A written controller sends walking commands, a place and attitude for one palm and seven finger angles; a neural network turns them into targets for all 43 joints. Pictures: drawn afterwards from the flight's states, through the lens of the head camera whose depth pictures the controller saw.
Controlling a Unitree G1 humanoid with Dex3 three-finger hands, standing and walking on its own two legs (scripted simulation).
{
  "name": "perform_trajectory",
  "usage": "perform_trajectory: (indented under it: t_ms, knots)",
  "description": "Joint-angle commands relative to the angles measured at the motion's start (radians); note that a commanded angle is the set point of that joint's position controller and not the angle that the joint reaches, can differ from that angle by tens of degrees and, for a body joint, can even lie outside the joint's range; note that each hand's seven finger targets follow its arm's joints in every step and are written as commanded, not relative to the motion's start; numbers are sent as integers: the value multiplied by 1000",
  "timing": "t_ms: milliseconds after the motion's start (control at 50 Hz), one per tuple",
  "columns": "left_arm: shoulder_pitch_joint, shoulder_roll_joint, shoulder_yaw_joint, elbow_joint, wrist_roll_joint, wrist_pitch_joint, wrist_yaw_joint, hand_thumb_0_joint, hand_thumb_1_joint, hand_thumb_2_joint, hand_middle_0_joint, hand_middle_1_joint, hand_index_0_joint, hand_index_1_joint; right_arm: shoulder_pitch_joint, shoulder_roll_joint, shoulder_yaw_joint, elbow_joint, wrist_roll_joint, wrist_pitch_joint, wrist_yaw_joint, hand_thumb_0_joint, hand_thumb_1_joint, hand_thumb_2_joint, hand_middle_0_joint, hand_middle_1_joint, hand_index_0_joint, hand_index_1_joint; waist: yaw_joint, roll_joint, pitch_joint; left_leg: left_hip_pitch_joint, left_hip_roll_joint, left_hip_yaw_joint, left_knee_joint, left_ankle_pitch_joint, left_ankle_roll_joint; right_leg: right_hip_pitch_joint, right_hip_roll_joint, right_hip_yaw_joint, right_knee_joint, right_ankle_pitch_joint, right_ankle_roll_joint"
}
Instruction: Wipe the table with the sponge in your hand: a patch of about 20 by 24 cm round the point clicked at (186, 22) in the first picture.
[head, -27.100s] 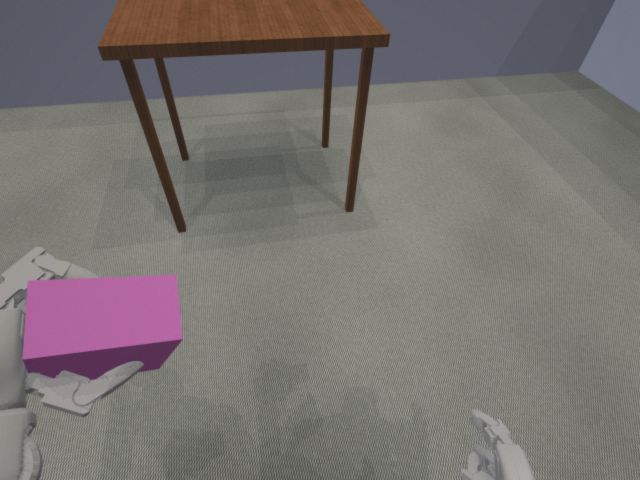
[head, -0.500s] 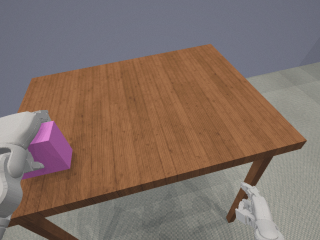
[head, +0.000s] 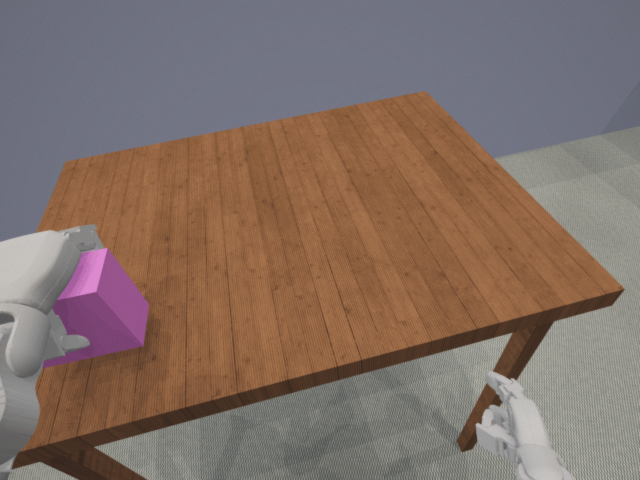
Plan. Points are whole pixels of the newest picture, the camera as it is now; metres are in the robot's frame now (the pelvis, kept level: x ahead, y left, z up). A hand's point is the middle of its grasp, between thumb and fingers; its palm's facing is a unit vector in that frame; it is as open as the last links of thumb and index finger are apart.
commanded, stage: move the sponge above the wiping area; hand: left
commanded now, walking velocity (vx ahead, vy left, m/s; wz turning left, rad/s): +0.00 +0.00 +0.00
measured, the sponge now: (80, 318) +0.22 +0.33 +0.11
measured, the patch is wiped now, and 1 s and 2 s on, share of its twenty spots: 0.00 0.00 0.00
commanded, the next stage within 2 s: lower the sponge onto the table in 1.50 s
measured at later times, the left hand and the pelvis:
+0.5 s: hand (58, 298) +0.21 +0.32 +0.17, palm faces +0.10 -0.01 -1.00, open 10.2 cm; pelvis -0.01 +0.00 +0.00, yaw +0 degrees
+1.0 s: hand (57, 286) +0.22 +0.32 +0.17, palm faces +0.10 +0.00 -0.99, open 10.2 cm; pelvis -0.01 -0.01 +0.00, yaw +0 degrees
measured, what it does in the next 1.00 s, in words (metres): stands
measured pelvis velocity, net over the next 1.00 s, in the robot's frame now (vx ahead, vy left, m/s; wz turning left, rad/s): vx -0.01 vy -0.01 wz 0.00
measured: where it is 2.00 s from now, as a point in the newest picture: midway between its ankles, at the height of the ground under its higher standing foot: outside the picture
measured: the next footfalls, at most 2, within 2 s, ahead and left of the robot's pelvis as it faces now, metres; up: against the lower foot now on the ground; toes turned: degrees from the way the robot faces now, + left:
none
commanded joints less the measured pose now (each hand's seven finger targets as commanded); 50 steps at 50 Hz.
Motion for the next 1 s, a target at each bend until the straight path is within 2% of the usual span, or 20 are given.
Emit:
perform_trajectory:
  t_ms: [0,60,80,200,260,280,340,380,400,480,620,660,680,720,760,780,840,900,940,980]
  knots:
    - [-192,288,187,-191,18,10,47,0,100,1300,-1200,-1600,-1200,-1600,-241,-89,-25,-195,-6,-64,-10,0,-900,-900,200,300,200,300,18,-27,-208,16,32,-159,-52,163,-20,75,-47,173,-63,65,-43]
    - [-218,293,177,-171,30,1,46,0,100,1300,-1200,-1600,-1200,-1600,-223,-92,-28,-186,-2,-57,-18,0,-900,-900,200,300,200,300,7,-31,-186,18,28,-162,-59,131,-19,47,-45,170,-76,33,-33]
    - [-265,298,179,-209,28,0,50,0,100,1300,-1200,-1600,-1200,-1600,-281,-78,-17,-200,7,-74,-21,0,-900,-900,200,300,200,300,10,-2,-185,30,26,-169,-63,106,-20,39,-33,211,-82,-1,-49]
    - [-355,272,125,-179,50,-18,56,0,100,1300,-1200,-1600,-1200,-1600,-245,-82,-22,-184,-4,-87,-34,0,-900,-900,200,300,200,300,7,14,-227,36,23,-167,-75,100,-19,67,-42,179,-75,4,-49]
    - [-307,295,157,-167,58,-18,57,0,100,1300,-1200,-1600,-1200,-1600,-231,-84,-30,-174,-7,-76,-27,0,-900,-900,200,300,200,300,16,2,-225,34,24,-170,-77,135,-23,79,-43,177,-71,35,-46]
    - [-296,316,184,-190,55,-6,60,0,100,1300,-1200,-1600,-1200,-1600,-286,-76,-18,-186,-1,-87,-23,0,-900,-900,200,300,200,300,31,11,-220,30,21,-178,-79,127,-23,86,-30,219,-71,17,-62]
    - [-227,274,170,-179,40,7,60,0,100,1300,-1200,-1600,-1200,-1600,-241,-81,-30,-180,-8,-72,-12,0,-900,-900,200,300,200,300,32,-13,-222,20,30,-166,-76,156,-27,91,-45,173,-63,55,-46]
    - [-195,325,223,-174,34,31,60,0,100,1300,-1200,-1600,-1200,-1600,-288,-84,-21,-183,-1,-70,-7,0,-900,-900,200,300,200,300,38,-41,-207,5,23,-168,-69,138,-25,88,-29,219,-69,31,-56]
    - [-206,274,179,-172,28,37,55,0,100,1300,-1200,-1600,-1200,-1600,-264,-86,-23,-188,-4,-63,-6,0,-900,-900,200,300,200,300,29,-41,-218,-7,26,-156,-61,146,-25,95,-45,186,-61,50,-46]
    - [-156,326,224,-167,16,53,41,0,100,1300,-1200,-1600,-1200,-1600,-289,-91,-21,-192,5,-56,-5,0,-900,-900,200,300,200,300,28,-42,-183,-12,20,-158,-46,119,-21,64,-36,225,-76,17,-48]
    - [-300,276,126,-173,31,-46,22,0,100,1300,-1200,-1600,-1200,-1600,-226,-79,-21,-187,1,-89,-38,0,-900,-900,200,300,200,300,-16,-10,-200,35,16,-158,-34,62,-10,23,-51,198,-99,-52,-34]
    - [-326,292,135,-169,40,-73,29,0,100,1300,-1200,-1600,-1200,-1600,-211,-83,-26,-179,-5,-90,-45,0,-900,-900,200,300,200,300,-12,-7,-195,42,16,-161,-43,53,-11,22,-53,199,-106,-56,-35]
    - [-359,331,171,-190,43,-75,42,0,100,1300,-1200,-1600,-1200,-1600,-257,-73,-17,-185,5,-105,-47,0,-900,-900,200,300,200,300,-6,-4,-186,45,13,-170,-48,32,-11,18,-38,243,-112,-95,-49]
    - [-403,308,152,-127,58,-80,62,0,100,1300,-1200,-1600,-1200,-1600,-213,-78,-25,-161,-5,-101,-50,0,-900,-900,200,300,200,300,-10,8,-186,33,14,-166,-56,47,-18,25,-46,208,-106,-69,-46]
    - [-401,335,181,-92,61,-71,73,0,100,1300,-1200,-1600,-1200,-1600,-213,-87,-30,-156,-8,-90,-46,0,-900,-900,200,300,200,300,4,3,-195,23,12,-166,-64,70,-20,51,-47,204,-101,-40,-48]
    - [-402,368,217,-92,54,-53,80,0,100,1300,-1200,-1600,-1200,-1600,-260,-79,-22,-162,0,-97,-43,0,-900,-900,200,300,200,300,18,-2,-185,16,10,-170,-67,58,-22,53,-37,244,-106,-69,-62]
    - [-345,328,197,-72,45,-25,77,0,100,1300,-1200,-1600,-1200,-1600,-235,-89,-31,-160,-7,-80,-26,0,-900,-900,200,300,200,300,28,9,-234,10,14,-160,-61,133,-27,100,-51,200,-79,27,-53]
    - [-267,269,157,-82,21,25,47,0,100,1300,-1200,-1600,-1200,-1600,-260,-87,-24,-179,-3,-71,-12,0,-900,-900,200,300,200,300,24,-11,-216,-14,20,-152,-57,136,-25,100,-54,192,-71,47,-49]
    - [-195,283,169,-78,21,44,23,0,100,1300,-1200,-1600,-1200,-1600,-238,-99,-27,-180,-1,-57,-3,0,-900,-900,200,300,200,300,21,-60,-211,-25,20,-151,-49,148,-22,96,-53,181,-63,77,-38]
    - [-177,276,161,-139,19,49,1,0,100,1300,-1200,-1600,-1200,-1600,-293,-86,-15,-204,10,-62,0,0,-900,-900,200,300,200,300,18,-41,-203,-17,18,-152,-42,140,-18,81,-44,212,-66,56,-45]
